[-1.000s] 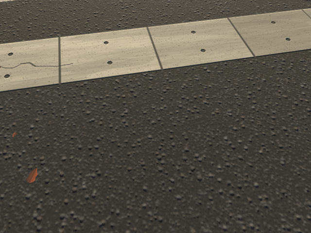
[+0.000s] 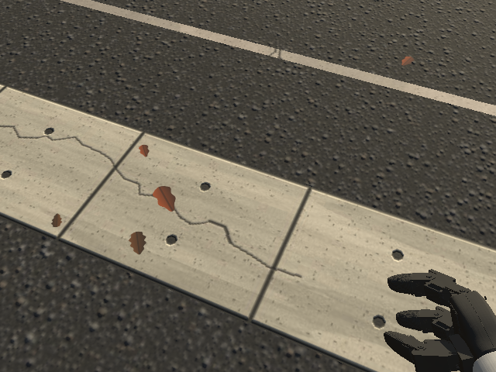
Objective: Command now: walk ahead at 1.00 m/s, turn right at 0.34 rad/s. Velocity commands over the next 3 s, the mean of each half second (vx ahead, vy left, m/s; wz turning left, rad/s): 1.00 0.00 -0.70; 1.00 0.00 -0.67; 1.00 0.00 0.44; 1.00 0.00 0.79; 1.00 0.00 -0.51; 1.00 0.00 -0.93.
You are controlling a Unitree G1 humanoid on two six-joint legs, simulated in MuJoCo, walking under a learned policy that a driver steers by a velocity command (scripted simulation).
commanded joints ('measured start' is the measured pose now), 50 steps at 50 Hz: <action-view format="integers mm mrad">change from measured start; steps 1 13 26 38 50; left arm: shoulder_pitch -121 -428 -166 -202 -391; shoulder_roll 240 17 367 195 126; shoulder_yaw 45 12 133 88 25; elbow -81 -261 -234 -192 -257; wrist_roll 5 22 21 -14 33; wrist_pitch -2 98 119 16 22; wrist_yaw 18 -47 1 -5 -10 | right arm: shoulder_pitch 493 400 364 67 470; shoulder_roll -214 -61 -136 -57 -127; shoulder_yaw -92 -85 -78 -28 -109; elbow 99 210 17 -71 121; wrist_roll -18 30 12 19 -3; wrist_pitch -4 -69 -50 7 -11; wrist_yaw -52 -51 -64 -31 -48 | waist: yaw -360 -91 14 -55 -183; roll -95 69 -101 -29 -10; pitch -209 95 -301 45 -37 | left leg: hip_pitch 821 465 -258 234 630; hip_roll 10 201 -34 75 248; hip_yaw -41 80 -118 -6 -486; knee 17 -473 1153 61 -336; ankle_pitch -142 48 -391 211 -433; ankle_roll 21 -12 -131 -141 72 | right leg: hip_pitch -469 -981 207 -544 -930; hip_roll -146 -158 -280 -14 -15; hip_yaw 40 17 862 326 149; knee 630 986 131 -7 1149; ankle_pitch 982 336 -26 472 139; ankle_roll -101 -70 -513 -247 -104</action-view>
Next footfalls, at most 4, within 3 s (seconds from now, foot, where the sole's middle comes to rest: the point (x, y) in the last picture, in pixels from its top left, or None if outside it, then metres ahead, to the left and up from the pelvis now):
0.02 left None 0.23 0.11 -0.75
0.48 right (342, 316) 0.62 -0.14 -0.75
0.90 left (362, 191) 1.06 -0.21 -0.75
1.32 right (485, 166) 1.23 -0.63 -0.75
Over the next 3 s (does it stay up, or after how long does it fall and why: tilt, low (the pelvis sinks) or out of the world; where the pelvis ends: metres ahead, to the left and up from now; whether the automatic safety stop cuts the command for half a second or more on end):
stays up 2.63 -0.95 0.00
